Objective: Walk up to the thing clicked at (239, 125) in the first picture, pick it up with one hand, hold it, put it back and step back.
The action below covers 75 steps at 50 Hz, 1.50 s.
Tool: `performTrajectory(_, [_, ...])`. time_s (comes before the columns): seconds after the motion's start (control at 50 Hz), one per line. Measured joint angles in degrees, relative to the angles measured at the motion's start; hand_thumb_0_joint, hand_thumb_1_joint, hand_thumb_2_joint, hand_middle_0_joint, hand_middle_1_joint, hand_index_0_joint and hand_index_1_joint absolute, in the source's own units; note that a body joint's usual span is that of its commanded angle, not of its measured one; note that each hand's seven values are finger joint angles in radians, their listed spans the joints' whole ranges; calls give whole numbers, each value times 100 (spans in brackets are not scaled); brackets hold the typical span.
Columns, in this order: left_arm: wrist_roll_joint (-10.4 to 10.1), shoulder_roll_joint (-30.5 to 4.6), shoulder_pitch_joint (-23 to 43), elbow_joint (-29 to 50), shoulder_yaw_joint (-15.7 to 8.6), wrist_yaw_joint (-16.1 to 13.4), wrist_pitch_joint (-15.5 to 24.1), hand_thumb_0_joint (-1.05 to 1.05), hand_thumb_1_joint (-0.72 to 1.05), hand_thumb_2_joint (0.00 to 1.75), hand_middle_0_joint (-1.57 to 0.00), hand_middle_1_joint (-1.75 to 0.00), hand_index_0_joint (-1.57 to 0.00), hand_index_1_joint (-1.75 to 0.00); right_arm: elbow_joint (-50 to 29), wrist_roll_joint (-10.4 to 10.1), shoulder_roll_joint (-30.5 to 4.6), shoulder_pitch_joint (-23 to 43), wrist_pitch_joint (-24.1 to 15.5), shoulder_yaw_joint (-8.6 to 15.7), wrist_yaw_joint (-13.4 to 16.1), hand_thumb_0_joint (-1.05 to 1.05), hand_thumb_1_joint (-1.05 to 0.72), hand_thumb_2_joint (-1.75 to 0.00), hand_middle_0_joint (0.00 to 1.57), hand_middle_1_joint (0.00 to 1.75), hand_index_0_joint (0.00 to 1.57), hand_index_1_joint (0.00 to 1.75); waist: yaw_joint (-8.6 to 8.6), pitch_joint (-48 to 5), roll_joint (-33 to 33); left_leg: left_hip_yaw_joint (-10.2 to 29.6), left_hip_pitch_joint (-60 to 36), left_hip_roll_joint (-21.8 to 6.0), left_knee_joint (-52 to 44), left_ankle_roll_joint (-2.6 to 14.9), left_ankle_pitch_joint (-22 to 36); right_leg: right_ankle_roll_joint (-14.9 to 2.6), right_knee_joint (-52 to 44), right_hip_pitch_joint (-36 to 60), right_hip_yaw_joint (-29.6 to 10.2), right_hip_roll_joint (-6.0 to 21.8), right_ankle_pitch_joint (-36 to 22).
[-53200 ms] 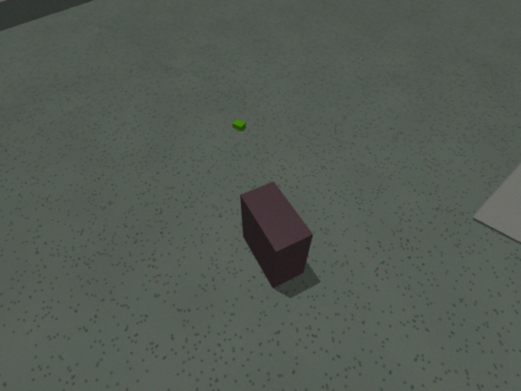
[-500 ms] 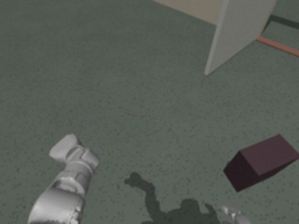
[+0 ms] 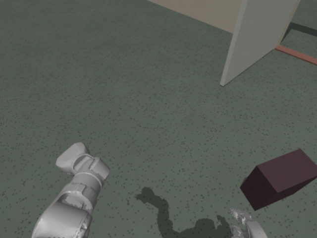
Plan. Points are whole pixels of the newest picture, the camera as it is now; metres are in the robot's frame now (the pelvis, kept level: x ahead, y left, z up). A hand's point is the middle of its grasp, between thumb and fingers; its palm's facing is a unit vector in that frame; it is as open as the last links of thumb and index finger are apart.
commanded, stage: hold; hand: left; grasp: from above
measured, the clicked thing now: (88, 170) +0.32 +0.23 -0.08
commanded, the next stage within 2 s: crouch in 0.74 s
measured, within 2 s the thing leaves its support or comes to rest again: neither
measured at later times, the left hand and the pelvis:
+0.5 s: hand (85, 173) +0.30 +0.22 -0.04, palm faces -0.24 -0.37 -0.90, open 7.7 cm; pelvis -0.01 +0.00 +0.00, yaw +0 degrees
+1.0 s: hand (84, 171) +0.30 +0.23 -0.04, palm faces -0.25 -0.35 -0.90, open 7.6 cm; pelvis -0.01 +0.01 +0.00, yaw +0 degrees
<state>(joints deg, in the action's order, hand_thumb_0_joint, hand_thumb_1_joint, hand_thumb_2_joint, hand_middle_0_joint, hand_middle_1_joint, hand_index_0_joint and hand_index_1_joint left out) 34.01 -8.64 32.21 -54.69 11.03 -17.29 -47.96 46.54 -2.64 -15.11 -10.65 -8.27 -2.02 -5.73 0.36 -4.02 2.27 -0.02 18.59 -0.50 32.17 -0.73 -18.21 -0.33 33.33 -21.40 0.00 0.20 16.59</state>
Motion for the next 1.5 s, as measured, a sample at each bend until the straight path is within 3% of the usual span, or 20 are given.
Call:
performTrajectory(0.34, [21,-4,-50,191,142,158,-147,-1,30,23,-93,-30,-94,-33,-36,-30,19,82,-89,-68,17,1,-92,-91,20,30,19,30,24,38,-1,13,-95,9,-120,2,116,-1,-113,98,12,9,-105])
performTrajectory(0.86, [9,59,79,72,76,5,-177,-2,27,25,-97,-27,-96,-31,59,-14,48,55,-96,-28,13,1,-92,-91,20,30,20,30,11,33,-31,-40,-26,10,-71,41,96,38,-145,48,-42,7,-147])
performTrajectory(1.02, [-11,96,173,-282,35,-143,-97,-1,30,21,-96,-26,-98,-27,68,31,54,28,-150,27,-12,1,-90,-90,20,30,20,30,-13,40,-41,-37,35,12,-31,43,75,40,-113,-7,-40,9,-130])
performTrajectory(1.14, [33,109,302,-892,-154,-342,274,0,34,22,-99,-27,-97,-25,106,85,75,-14,-200,90,-24,1,-89,-90,20,30,20,30,-88,70,-133,-15,376,-2,181,31,21,27,68,-330,-18,-4,-87])
performTrajectory(1.24, [262,-11,560,-1527,-395,-639,786,3,39,22,-105,-30,-95,-24,156,188,62,-107,-261,199,-58,1,-89,-90,20,30,20,30,-215,-20,-252,4,1229,-35,860,9,-204,6,684,-1159,-3,-36,100])
performTrajectory(1.36, [522,-292,1168,-2302,-981,-1354,1328,4,41,20,-107,-29,-94,-22,185,430,-46,-212,-300,389,-210,0,-89,-90,20,30,20,30,-433,-307,-377,26,3091,-87,2531,-15,-795,11,2274,-3008,6,-86,620])
performTrajectory(1.44, [457,-566,1632,-2737,-1437,-1785,1547,4,41,18,-107,-28,-95,-21,246,572,-115,-195,-281,443,-296,0,-89,-90,20,30,20,30,-617,-451,-341,83,4395,-114,3666,-23,-1138,7,3334,-4287,52,-114,916])
performTrajectory(1.5, [357,-804,1932,-2927,-1695,-1939,1699,5,42,16,-108,-27,-96,-20,308,630,-136,-134,-267,425,-338,0,-90,-90,20,29,20,30,-749,-541,-251,148,5341,-119,4435,-21,-1340,2,4041,-5204,107,-121,1081])
